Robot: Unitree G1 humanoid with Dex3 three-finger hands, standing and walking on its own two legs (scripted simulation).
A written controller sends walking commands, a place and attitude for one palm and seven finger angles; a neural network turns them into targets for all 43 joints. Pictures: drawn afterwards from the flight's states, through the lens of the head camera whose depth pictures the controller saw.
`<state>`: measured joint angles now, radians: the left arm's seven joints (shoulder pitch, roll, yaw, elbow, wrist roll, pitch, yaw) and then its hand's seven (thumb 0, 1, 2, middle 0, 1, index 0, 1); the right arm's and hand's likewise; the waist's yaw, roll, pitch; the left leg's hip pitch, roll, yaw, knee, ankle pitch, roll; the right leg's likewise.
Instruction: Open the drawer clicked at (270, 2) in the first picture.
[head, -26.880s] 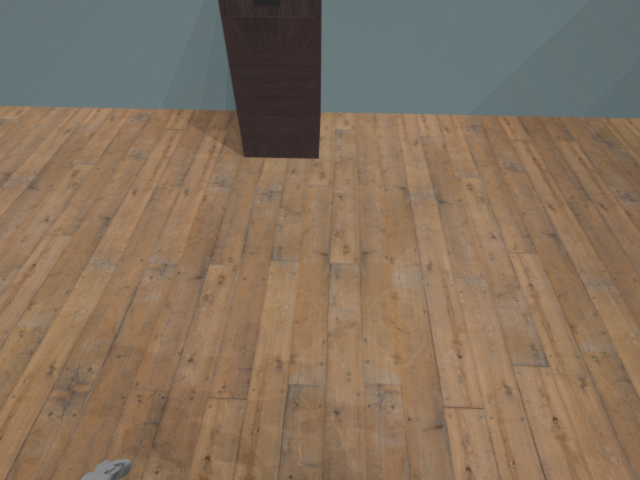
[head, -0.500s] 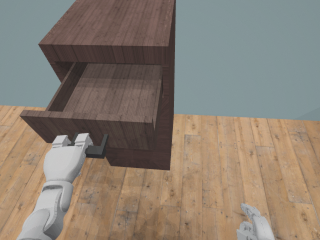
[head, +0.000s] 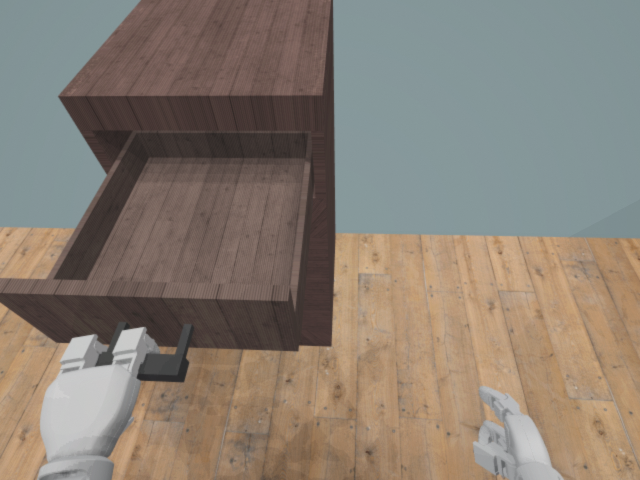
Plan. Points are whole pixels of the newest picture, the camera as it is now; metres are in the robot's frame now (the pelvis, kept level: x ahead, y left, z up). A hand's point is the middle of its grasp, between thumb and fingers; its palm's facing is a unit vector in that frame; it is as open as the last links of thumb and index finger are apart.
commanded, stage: pull the drawer open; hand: left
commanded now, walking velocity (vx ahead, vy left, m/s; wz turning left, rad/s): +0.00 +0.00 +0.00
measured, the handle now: (148, 349) +0.26 +0.24 +0.03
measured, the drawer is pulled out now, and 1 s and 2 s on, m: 0.30 0.30 0.30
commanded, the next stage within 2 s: open the thumb to release the handle in 0.20 s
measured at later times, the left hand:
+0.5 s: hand (105, 406) +0.19 +0.27 +0.01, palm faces +0.00 -0.01 -1.00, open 6.6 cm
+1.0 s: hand (116, 409) +0.19 +0.26 +0.01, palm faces +0.02 -0.04 -1.00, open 13.7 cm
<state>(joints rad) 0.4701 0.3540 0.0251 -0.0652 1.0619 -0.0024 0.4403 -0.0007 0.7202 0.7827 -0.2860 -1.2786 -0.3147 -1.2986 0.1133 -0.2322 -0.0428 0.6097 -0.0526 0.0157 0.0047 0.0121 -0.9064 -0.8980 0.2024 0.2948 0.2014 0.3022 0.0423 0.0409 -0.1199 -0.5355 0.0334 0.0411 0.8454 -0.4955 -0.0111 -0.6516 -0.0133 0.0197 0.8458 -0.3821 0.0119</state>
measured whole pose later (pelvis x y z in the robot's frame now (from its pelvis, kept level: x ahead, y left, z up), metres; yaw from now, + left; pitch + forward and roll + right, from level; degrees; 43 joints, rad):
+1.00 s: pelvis -0.01 -0.01 +0.00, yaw +2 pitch +9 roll +0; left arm 0.36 0.39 0.02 0.01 1.07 -0.04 0.42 0.00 -0.46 0.31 -0.32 -1.21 -0.31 -1.19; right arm 0.12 -0.22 -0.03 0.62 -0.05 0.02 -0.04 0.01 -0.90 -0.90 0.20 0.30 0.20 0.30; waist 0.06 0.04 -0.09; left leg -0.53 0.03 0.01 0.84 -0.47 -0.02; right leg -0.63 -0.02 -0.01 0.84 -0.37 0.00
